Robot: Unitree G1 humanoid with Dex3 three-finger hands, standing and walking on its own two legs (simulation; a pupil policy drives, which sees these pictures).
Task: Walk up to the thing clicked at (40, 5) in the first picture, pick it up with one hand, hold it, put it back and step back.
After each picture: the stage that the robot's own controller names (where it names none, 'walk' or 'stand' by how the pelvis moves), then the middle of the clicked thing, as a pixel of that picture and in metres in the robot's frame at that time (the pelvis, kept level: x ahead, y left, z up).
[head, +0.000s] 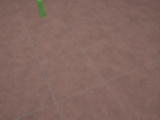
stand; (41, 8) +2.13 +0.58 -0.65
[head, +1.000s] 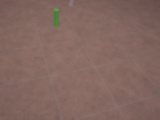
walk; (56, 18) +2.02 +0.27 -0.62
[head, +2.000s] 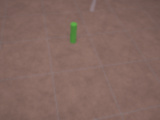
walk; (73, 33) +1.41 +0.09 -0.63
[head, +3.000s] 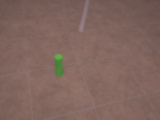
walk; (58, 65) +0.98 +0.16 -0.64
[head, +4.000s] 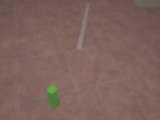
walk; (53, 97) +0.66 +0.18 -0.65
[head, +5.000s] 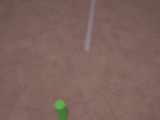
stand; (61, 111) +0.49 +0.16 -0.63
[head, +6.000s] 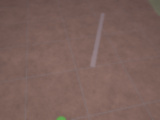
stand; out of the picture +0.44 +0.15 -0.65
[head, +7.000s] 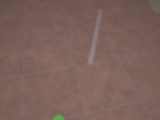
stand; out of the picture +0.44 +0.16 -0.65
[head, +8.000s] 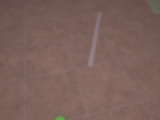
stand; out of the picture +0.45 +0.16 -0.66
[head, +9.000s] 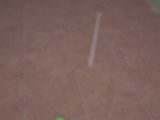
stand; out of the picture +0.44 +0.16 -0.66
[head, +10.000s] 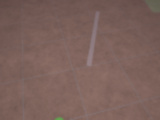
go down; out of the picture +0.43 +0.16 -0.66
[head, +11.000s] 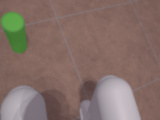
go down; (16, 36) +0.53 +0.18 -0.25
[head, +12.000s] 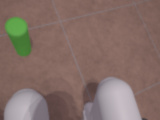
close in; (20, 40) +0.53 +0.17 -0.26
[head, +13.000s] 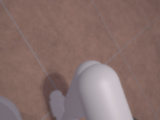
close in; out of the picture +0.52 +0.23 -0.17
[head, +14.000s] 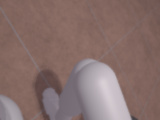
close; out of the picture +0.51 +0.24 -0.18
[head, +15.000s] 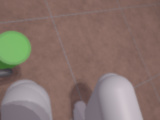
lift; (8, 55) +0.39 +0.21 -0.09
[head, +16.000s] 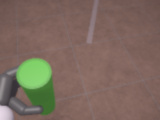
lift; (41, 92) +0.30 +0.13 +0.06
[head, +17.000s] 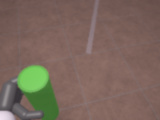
hold; (43, 98) +0.29 +0.13 +0.04
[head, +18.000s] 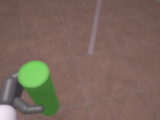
hold; (43, 93) +0.30 +0.13 +0.05
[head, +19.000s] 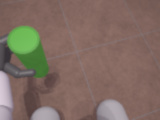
crouch; (33, 58) +0.42 +0.13 -0.03
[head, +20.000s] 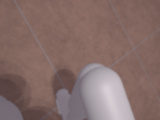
lower; out of the picture +0.49 +0.20 -0.15
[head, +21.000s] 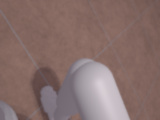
lower; out of the picture +0.49 +0.23 -0.18
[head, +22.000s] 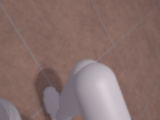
lower; out of the picture +0.48 +0.22 -0.18
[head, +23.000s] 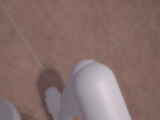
lower; out of the picture +0.49 +0.22 -0.17
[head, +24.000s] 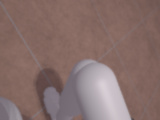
loosen; out of the picture +0.49 +0.22 -0.18
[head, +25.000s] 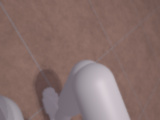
withdraw; out of the picture +0.48 +0.21 -0.19
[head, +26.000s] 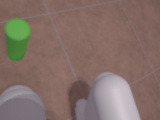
stand; (16, 43) +0.48 +0.17 -0.22
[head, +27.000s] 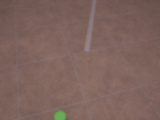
stand; out of the picture +0.42 +0.11 -0.57
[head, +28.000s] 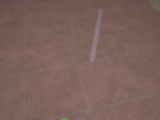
stand; out of the picture +0.42 +0.11 -0.60
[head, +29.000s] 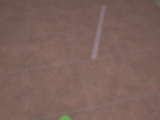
stand; out of the picture +0.42 +0.11 -0.60
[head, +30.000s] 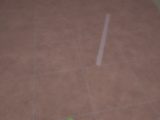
walk; out of the picture +0.44 +0.10 -0.65
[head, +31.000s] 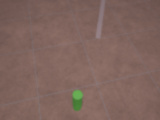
walk; (77, 101) +0.51 +0.04 -0.64
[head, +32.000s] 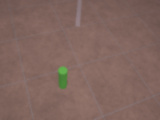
walk; (62, 78) +0.71 +0.09 -0.64
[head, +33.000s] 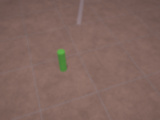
stand; (62, 61) +1.02 +0.23 -0.63
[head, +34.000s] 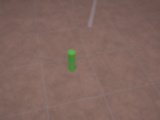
stand; (71, 61) +1.05 +0.09 -0.65
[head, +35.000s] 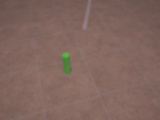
stand; (66, 64) +1.06 +0.15 -0.66
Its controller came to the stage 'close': yes
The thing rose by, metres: 0.69
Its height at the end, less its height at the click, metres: +0.00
